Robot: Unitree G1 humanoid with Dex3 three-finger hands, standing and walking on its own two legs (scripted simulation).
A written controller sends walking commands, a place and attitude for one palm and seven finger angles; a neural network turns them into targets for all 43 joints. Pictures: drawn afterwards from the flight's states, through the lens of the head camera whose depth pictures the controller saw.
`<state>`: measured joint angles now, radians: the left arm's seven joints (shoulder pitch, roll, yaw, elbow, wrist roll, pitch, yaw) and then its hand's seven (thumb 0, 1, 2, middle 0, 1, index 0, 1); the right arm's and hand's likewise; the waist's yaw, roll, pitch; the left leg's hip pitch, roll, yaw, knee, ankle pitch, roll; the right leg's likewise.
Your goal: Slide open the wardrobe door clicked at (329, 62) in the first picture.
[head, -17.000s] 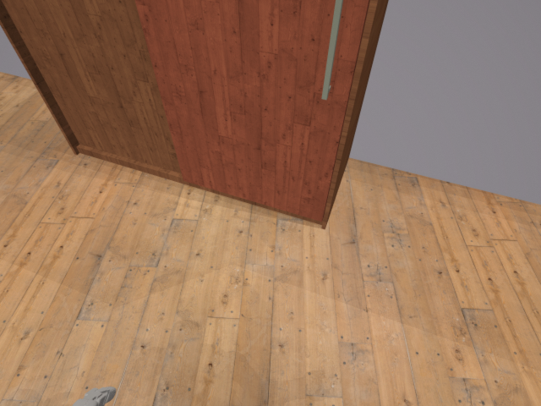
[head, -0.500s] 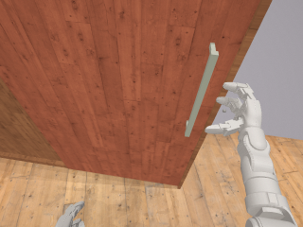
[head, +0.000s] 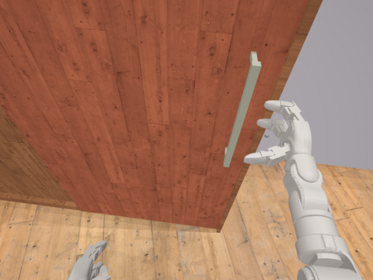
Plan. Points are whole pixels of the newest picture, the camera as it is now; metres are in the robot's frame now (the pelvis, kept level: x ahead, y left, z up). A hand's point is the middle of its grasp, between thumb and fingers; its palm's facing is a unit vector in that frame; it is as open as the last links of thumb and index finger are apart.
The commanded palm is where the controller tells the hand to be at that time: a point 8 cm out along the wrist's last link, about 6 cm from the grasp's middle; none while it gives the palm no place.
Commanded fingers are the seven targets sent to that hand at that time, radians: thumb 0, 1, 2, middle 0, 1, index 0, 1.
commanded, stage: move the hooked fingers beside the handle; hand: right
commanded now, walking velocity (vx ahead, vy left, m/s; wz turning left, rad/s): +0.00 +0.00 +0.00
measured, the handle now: (237, 119) +0.46 -0.08 +0.10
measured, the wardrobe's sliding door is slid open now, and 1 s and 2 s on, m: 0.00 0.00 0.00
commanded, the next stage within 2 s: feel for the door with the fingertips in 0.14 s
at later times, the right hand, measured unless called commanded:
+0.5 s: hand (254, 136) +0.39 -0.11 +0.12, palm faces +0.01 +1.00 +0.01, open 14.0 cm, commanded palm +0.36 -0.16 +0.12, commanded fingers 0.00 0.50 -0.30 0.30 1.20 0.30 1.20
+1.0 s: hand (247, 128) +0.42 -0.10 +0.12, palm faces +0.04 +1.00 +0.00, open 14.0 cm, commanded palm +0.39 -0.15 +0.12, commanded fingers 0.00 0.50 -0.30 0.30 1.20 0.30 1.20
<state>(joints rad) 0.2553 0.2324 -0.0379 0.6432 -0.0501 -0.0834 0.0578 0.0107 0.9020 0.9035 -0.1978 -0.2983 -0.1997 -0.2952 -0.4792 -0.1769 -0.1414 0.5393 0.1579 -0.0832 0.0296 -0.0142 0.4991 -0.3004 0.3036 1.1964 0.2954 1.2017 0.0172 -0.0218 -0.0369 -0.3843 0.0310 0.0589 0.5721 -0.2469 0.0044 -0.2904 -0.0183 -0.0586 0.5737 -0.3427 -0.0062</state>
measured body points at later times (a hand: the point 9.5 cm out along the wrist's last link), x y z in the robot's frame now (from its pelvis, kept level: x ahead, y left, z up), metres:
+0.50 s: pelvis +0.00 +0.01 +0.00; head +0.01 +0.02 +0.45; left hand +0.13 +0.25 -0.11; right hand +0.38 -0.16 +0.12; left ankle +0.03 +0.12 -0.73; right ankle -0.03 -0.11 -0.73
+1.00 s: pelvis +0.00 +0.01 +0.00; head +0.02 +0.02 +0.45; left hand +0.11 +0.25 -0.12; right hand +0.41 -0.15 +0.12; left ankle +0.03 +0.12 -0.73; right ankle -0.03 -0.11 -0.73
